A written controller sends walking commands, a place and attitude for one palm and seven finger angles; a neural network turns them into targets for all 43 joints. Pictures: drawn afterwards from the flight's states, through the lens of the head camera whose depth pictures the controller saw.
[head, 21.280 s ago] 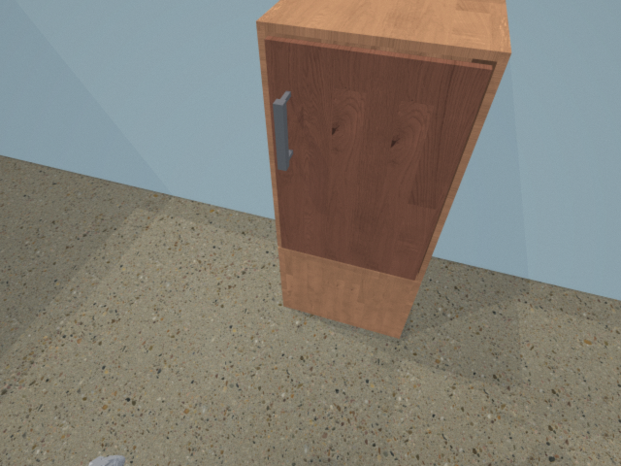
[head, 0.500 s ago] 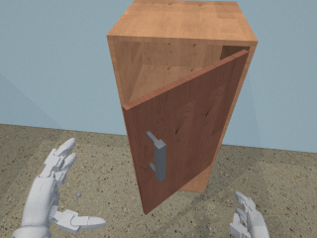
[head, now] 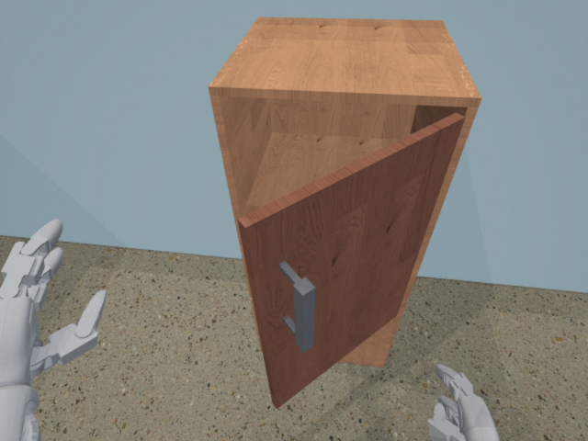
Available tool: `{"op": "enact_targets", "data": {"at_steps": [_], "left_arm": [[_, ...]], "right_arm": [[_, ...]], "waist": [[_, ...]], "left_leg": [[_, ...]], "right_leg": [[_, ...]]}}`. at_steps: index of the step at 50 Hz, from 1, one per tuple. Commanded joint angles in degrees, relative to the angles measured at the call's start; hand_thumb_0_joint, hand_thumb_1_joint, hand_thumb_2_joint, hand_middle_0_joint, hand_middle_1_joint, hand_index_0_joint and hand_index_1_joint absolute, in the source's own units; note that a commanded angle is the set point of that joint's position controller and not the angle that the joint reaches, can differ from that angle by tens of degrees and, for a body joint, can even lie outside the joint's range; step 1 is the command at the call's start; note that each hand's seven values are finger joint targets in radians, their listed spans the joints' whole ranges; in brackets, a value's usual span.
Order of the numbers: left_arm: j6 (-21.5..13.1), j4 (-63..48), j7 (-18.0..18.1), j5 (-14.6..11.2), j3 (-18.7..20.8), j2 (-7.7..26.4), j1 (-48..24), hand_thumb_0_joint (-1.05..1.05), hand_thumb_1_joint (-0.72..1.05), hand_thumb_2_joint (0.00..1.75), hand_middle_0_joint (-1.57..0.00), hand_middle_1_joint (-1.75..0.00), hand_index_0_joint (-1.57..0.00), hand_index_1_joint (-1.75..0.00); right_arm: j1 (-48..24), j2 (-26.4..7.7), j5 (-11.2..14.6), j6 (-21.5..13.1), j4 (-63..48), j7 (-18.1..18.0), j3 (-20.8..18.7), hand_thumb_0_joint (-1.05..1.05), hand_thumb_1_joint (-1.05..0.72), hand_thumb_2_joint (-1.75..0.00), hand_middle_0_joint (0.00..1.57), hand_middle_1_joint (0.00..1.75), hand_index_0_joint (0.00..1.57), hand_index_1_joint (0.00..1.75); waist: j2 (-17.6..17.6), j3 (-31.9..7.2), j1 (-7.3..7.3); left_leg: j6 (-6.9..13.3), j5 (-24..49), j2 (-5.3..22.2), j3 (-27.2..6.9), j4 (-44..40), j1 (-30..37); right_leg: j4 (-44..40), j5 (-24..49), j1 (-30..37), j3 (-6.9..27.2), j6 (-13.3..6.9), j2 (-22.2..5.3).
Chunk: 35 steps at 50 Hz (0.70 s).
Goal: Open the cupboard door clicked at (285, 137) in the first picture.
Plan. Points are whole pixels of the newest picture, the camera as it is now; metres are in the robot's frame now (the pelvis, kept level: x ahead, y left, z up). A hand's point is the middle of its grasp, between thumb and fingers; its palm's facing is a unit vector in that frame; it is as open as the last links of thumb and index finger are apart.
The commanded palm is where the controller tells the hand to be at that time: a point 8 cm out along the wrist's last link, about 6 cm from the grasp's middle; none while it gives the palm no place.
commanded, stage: draw the hand back to the body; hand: left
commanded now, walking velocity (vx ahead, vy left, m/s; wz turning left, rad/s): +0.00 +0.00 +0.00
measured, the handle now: (295, 308) +0.29 +0.04 +0.03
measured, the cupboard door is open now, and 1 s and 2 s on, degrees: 44 44 44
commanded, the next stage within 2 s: step back with the hand held close in 0.42 s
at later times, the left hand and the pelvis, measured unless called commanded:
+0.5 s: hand (87, 324) +0.18 +0.24 +0.15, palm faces +0.45 -0.80 -0.38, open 7.4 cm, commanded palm +0.13 +0.28 +0.17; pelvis -0.01 -0.02 +0.00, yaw +0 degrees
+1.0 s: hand (59, 350) +0.15 +0.26 +0.15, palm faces +0.34 -0.79 -0.50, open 7.4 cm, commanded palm +0.09 +0.30 +0.17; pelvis -0.05 +0.00 +0.00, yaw -1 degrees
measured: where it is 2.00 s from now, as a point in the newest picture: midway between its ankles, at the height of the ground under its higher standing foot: outside the picture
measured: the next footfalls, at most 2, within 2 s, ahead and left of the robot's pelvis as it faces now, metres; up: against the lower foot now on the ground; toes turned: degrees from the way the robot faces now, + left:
right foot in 1.82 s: -0.29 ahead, -0.09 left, +0.00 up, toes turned -3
left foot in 1.98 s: -0.11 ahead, +0.09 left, +0.00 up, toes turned -4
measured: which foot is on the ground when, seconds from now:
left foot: down 0.00-1.00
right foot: down 0.00-1.00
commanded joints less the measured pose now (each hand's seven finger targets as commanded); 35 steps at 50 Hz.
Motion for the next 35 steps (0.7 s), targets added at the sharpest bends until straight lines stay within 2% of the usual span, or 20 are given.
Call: {"op": "enact_targets", "data": {"at_steps": [1,2,3,5,7,11,15,16,17,20,24,25,26,27,28,29,30,31,32,35], "left_arm": [[-4.2,-10.3,1.1,-0.4,9.9,11.2,-6.7,0.0,0.87,0.88,-0.2,-0.3,-0.2,-0.3],[-4.4,-10.9,1.1,-0.4,10.0,11.2,-7.3,0.0,0.9,0.9,-0.2,-0.3,-0.2,-0.3],[-4.4,-9.7,0.9,-0.4,8.7,9.6,-6.3,0.0,0.9,0.9,-0.2,-0.3,-0.2,-0.3],[-4.3,-8.7,0.5,-0.6,7.3,8.4,-5.7,0.0,0.9,0.9,-0.2,-0.3,-0.2,-0.3],[-4.2,-8.3,0.4,-0.6,6.9,8.3,-5.9,0.0,0.9,0.9,-0.2,-0.3,-0.2,-0.3],[-4.6,-9.9,0.7,-0.4,9.1,11.3,-7.3,0.0,0.9,0.9,-0.2,-0.3,-0.2,-0.3],[-5.0,-10.8,0.7,-0.6,9.2,10.9,-6.8,0.0,0.9,0.9,-0.2,-0.3,-0.2,-0.3],[-4.9,-10.4,0.8,-0.5,9.6,11.5,-7.1,0.0,0.9,0.9,-0.2,-0.3,-0.2,-0.3],[-5.0,-10.2,0.7,-0.6,8.9,10.6,-7.1,0.0,0.9,0.9,-0.2,-0.3,-0.2,-0.3],[-5.0,-8.3,0.5,-0.9,8.6,9.9,-6.2,0.0,0.9,0.9,-0.2,-0.3,-0.2,-0.3],[-5.3,-8.6,0.4,-0.9,8.7,10.2,-7.1,0.0,0.9,0.9,-0.2,-0.3,-0.2,-0.3],[-5.3,-8.5,0.3,-0.8,8.3,9.9,-7.2,0.0,0.9,0.9,-0.2,-0.3,-0.2,-0.3],[-5.3,-8.3,0.4,-0.8,8.6,10.4,-7.5,0.0,0.9,0.9,-0.2,-0.3,-0.2,-0.3],[-5.8,-11.8,0.6,-0.7,9.3,11.9,-11.8,0.0,0.9,0.9,-0.2,-0.3,-0.2,-0.3],[-7.8,-13.5,1.0,-0.3,16.4,18.8,-14.7,0.0,0.9,0.9,-0.2,-0.3,-0.2,-0.3],[-7.5,-7.9,0.3,-0.3,13.2,14.3,-8.0,0.0,0.9,0.9,-0.2,-0.3,-0.2,-0.3],[-7.2,-7.0,-0.1,-0.1,11.4,12.3,-4.8,0.0,0.9,0.9,-0.2,-0.3,-0.2,-0.3],[-7.5,-8.3,-0.3,0.0,11.0,12.1,-4.4,0.0,0.9,0.9,-0.2,-0.3,-0.2,-0.3],[-7.5,-8.1,-0.2,0.0,10.7,11.6,-2.5,0.0,0.9,0.9,-0.2,-0.3,-0.2,-0.3],[-7.3,-10.3,0.2,-0.1,11.4,12.6,-0.1,0.0,0.9,0.9,-0.2,-0.3,-0.2,-0.3]], "right_arm": [[-7.5,-6.1,-0.1,-2.9,-8.5,-0.7,-2.6,0.0,-0.9,-0.9,0.2,0.3,0.2,0.3],[-7.5,-6.0,0.0,-2.8,-8.5,-0.6,-2.7,0.0,-0.9,-0.9,0.2,0.3,0.2,0.3],[-7.5,-6.0,-0.1,-2.8,-8.4,-0.4,-2.7,0.0,-0.9,-0.9,0.2,0.3,0.2,0.3],[-7.6,-6.2,0.0,-2.7,-8.5,-0.2,-3.0,0.0,-0.9,-0.9,0.2,0.3,0.2,0.3],[-7.8,-6.4,0.0,-2.4,-8.4,-0.1,-3.1,0.0,-0.9,-0.9,0.2,0.3,0.2,0.3],[-8.2,-6.4,0.0,-2.5,-8.3,-0.5,-3.3,0.0,-0.9,-0.9,0.2,0.3,0.2,0.3],[-8.2,-5.7,-0.1,-2.9,-8.2,-0.5,-3.0,0.0,-0.9,-0.9,0.2,0.3,0.2,0.3],[-8.4,-5.9,0.0,-3.0,-8.0,-0.6,-3.1,0.0,-0.9,-0.9,0.2,0.3,0.2,0.3],[-8.4,-5.7,0.0,-3.0,-8.0,-0.6,-3.0,0.0,-0.9,-0.9,0.2,0.3,0.2,0.3],[-8.4,-5.6,0.0,-2.9,-7.9,-0.7,-3.2,0.0,-0.9,-0.9,0.2,0.3,0.2,0.3],[-8.5,-5.7,0.0,-3.1,-7.7,-0.8,-3.4,0.0,-0.9,-0.9,0.2,0.3,0.2,0.3],[-8.6,-5.7,0.0,-3.1,-7.6,-0.8,-3.3,0.0,-0.9,-0.9,0.2,0.3,0.2,0.3],[-8.6,-5.8,0.0,-3.3,-7.5,-0.8,-3.4,0.0,-0.9,-0.9,0.2,0.3,0.2,0.3],[-8.9,-5.7,0.0,-3.5,-7.6,-0.8,-3.3,0.0,-0.9,-0.9,0.2,0.3,0.2,0.3],[-7.7,-6.6,0.5,-2.3,-9.5,-0.9,-3.2,0.0,-0.9,-0.9,0.2,0.3,0.2,0.3],[-7.6,-5.9,0.1,-1.3,-8.4,-0.9,-3.3,0.0,-0.9,-0.9,0.2,0.3,0.2,0.3],[-7.5,-6.2,0.1,-0.5,-8.9,-0.7,-3.6,0.0,-0.9,-0.9,0.2,0.3,0.2,0.3],[-7.8,-6.4,0.0,0.0,-9.3,-0.8,-3.8,0.0,-0.9,-0.9,0.2,0.3,0.2,0.3],[-7.4,-6.4,0.1,0.5,-9.7,-0.8,-3.8,0.0,-0.9,-0.9,0.2,0.3,0.2,0.3],[-6.9,-6.8,0.3,1.7,-10.9,-0.8,-4.4,0.0,-0.9,-0.9,0.2,0.3,0.2,0.3]], "waist": [[1.1,-3.8,0.27],[1.3,-4.1,0.09],[1.3,-3.6,0.02],[-1.1,-3.2,-0.15],[-0.9,-2.9,-0.17],[0.1,-4.0,0.25],[1.2,-4.0,0.23],[1.1,-3.2,0.27],[1.2,-2.6,0.01],[-1.2,-2.0,-0.02],[-1.3,-3.0,0.03],[-0.2,-2.5,-0.02],[0.5,-2.4,0.04],[1.6,-3.9,-0.16],[-1.6,0.3,-2.19],[-5.2,-0.5,-2.53],[-6.3,-1.2,-2.62],[-2.9,-2.3,-2.67],[-2.1,-3.9,-2.79],[-2.3,-7.7,-2.89]], "left_leg": [[-1.3,13.3,2.1,-3.5,-4.5,2.9],[-1.3,13.9,2.1,-3.4,-4.6,3.1],[-1.3,14.3,2.1,-3.4,-4.8,3.2],[-0.9,13.5,2.1,-3.0,-4.8,3.5],[-0.8,13.3,2.0,-2.9,-4.8,3.5],[-0.7,12.2,1.7,-2.6,-4.6,3.8],[-0.8,12.2,1.5,-2.4,-4.4,3.9],[-0.8,12.0,1.5,-2.4,-4.4,3.7],[-0.8,11.1,1.5,-2.4,-4.6,3.8],[-0.5,10.1,1.5,-1.9,-4.5,3.9],[-0.3,10.4,1.4,-1.8,-4.3,4.8],[-0.3,10.2,1.4,-1.8,-4.3,4.7],[-0.4,10.2,1.3,-1.8,-4.4,4.6],[-0.4,10.3,1.2,-2.0,-4.2,5.2],[0.6,8.2,2.6,-3.0,-1.7,1.4],[0.5,8.7,2.5,-3.4,-0.1,1.2],[0.3,9.7,2.5,-2.8,0.6,1.3],[0.2,11.7,2.5,-2.8,0.3,1.1],[0.1,13.5,3.0,-2.6,0.2,1.2],[-0.1,17.8,3.9,-2.5,0.4,1.3]], "right_leg": [[-3.8,12.0,-1.6,0.8,-1.6,1.0],[-3.7,12.6,-1.3,0.8,-1.5,1.0],[-3.7,12.5,-1.7,0.7,-1.4,1.0],[-4.2,12.4,-2.2,0.8,-1.2,1.1],[-4.5,12.6,-1.9,0.9,-1.1,1.0],[-5.0,12.4,-1.3,1.3,-1.3,0.9],[-5.2,12.7,-1.5,1.4,-1.2,0.8],[-5.5,12.6,-1.5,1.5,-1.3,0.8],[-5.7,11.7,-2.1,1.6,-1.2,0.8],[-6.4,10.9,-2.8,1.7,-0.9,0.8],[-6.7,11.2,-2.5,2.0,-0.8,0.7],[-6.9,11.0,-2.9,2.1,-0.8,0.7],[-7.0,11.1,-2.5,2.0,-0.9,0.6],[-6.9,11.3,-2.2,2.4,-0.9,0.5],[-9.5,15.1,-8.4,6.8,-0.5,-2.3],[-9.0,17.8,-8.1,6.5,-0.5,-3.6],[-8.3,19.8,-8.5,6.4,-0.3,-3.9],[-7.1,22.0,-7.7,5.4,-0.4,-4.1],[-6.0,22.5,-7.2,5.1,-0.1,-4.0],[-3.7,24.2,-6.2,4.6,0.3,-3.6]]}}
